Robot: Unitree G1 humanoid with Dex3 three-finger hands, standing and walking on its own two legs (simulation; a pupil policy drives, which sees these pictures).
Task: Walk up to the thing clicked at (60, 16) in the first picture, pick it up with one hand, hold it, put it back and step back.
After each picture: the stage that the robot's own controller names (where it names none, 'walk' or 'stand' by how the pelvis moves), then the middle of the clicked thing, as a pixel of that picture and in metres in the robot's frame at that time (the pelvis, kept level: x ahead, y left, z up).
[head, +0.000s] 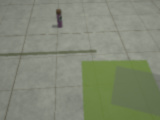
stand; (59, 18) +1.79 +0.30 -0.65
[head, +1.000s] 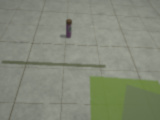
walk; (68, 28) +1.67 +0.12 -0.63
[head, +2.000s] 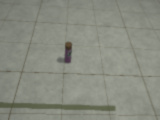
walk; (68, 53) +1.10 +0.08 -0.64
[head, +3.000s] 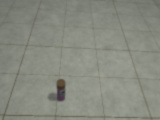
walk; (61, 90) +0.69 +0.13 -0.64
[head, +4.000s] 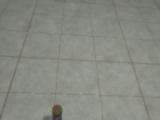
stand; (57, 116) +0.46 +0.11 -0.64
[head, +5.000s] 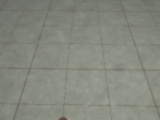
stand; out of the picture +0.41 +0.15 -0.65
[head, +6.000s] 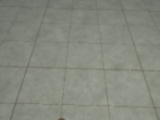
stand; out of the picture +0.39 +0.14 -0.65
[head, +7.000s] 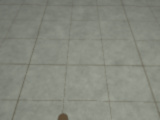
stand; out of the picture +0.41 +0.15 -0.65
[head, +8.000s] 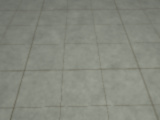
stand; out of the picture +0.38 +0.16 -0.65
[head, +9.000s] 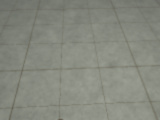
stand; out of the picture +0.39 +0.15 -0.66
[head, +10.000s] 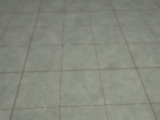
stand; out of the picture +0.40 +0.15 -0.66
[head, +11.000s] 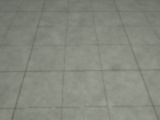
stand; out of the picture +0.39 +0.14 -0.66
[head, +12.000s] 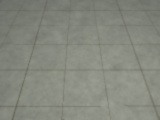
stand; out of the picture +0.39 +0.14 -0.66
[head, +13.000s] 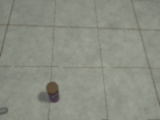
go down; (53, 93) +0.44 +0.13 -0.52
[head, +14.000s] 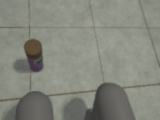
go down; (35, 58) +0.50 +0.15 -0.28
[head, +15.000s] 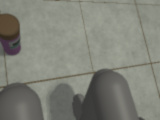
close in; (10, 38) +0.50 +0.17 -0.22
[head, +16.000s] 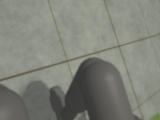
close; out of the picture +0.49 +0.21 -0.17
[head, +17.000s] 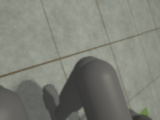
lift; out of the picture +0.47 +0.22 -0.18
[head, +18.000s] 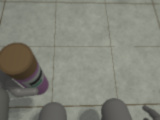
lift; (30, 75) +0.34 +0.16 +0.02
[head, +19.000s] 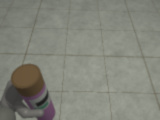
hold; (38, 98) +0.28 +0.15 +0.04
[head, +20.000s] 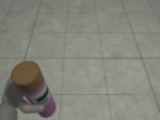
hold; (38, 94) +0.29 +0.15 +0.04
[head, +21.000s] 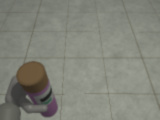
hold; (41, 94) +0.29 +0.14 +0.04
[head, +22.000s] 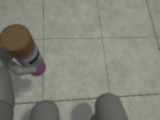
crouch; (28, 56) +0.42 +0.15 -0.03
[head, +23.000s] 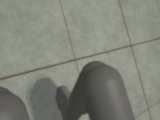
lower; out of the picture +0.47 +0.21 -0.16
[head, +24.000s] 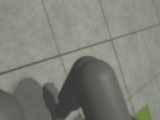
lower; out of the picture +0.47 +0.23 -0.18
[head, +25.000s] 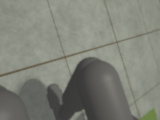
lower; out of the picture +0.47 +0.23 -0.17
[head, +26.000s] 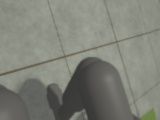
lower; out of the picture +0.46 +0.23 -0.17
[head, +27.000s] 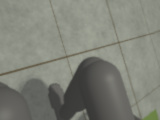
rest; out of the picture +0.45 +0.21 -0.18
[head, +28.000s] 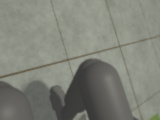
open; out of the picture +0.45 +0.19 -0.18
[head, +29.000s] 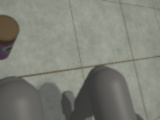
stand; (2, 42) +0.45 +0.18 -0.20
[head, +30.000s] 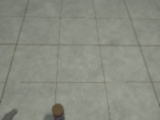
stand; (59, 115) +0.39 +0.12 -0.55
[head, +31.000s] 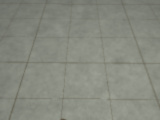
stand; out of the picture +0.38 +0.12 -0.60
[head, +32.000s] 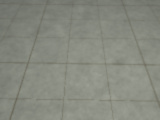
stand; out of the picture +0.37 +0.12 -0.60
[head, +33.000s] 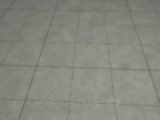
stand; out of the picture +0.39 +0.11 -0.65
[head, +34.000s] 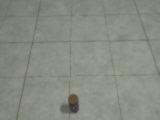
walk; (74, 104) +0.45 +0.08 -0.64
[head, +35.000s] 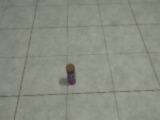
walk; (71, 75) +0.71 +0.10 -0.63
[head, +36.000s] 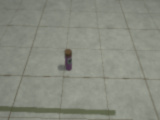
stand; (68, 60) +1.02 +0.14 -0.63
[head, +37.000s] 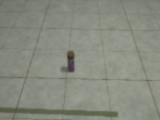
stand; (71, 62) +1.02 +0.12 -0.66
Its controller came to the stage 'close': yes
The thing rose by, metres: 0.69
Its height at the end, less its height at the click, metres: +0.00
